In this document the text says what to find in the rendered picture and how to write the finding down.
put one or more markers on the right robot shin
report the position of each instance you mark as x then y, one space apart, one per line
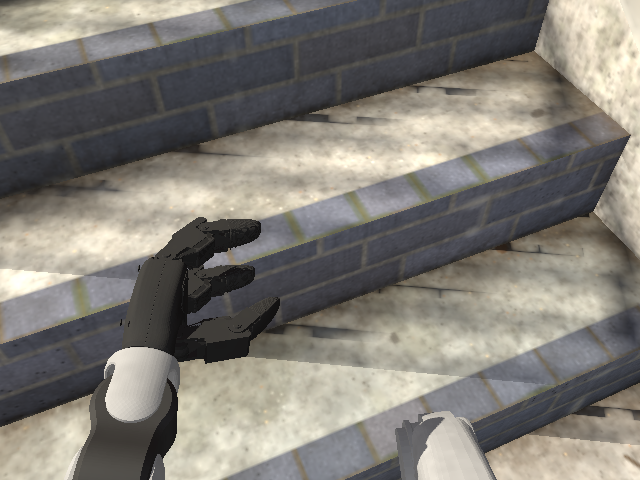
469 423

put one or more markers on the right robot thigh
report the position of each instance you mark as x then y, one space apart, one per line
440 447

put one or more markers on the left robot hand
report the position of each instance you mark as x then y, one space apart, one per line
166 291

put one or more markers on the left robot forearm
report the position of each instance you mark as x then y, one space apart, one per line
133 415

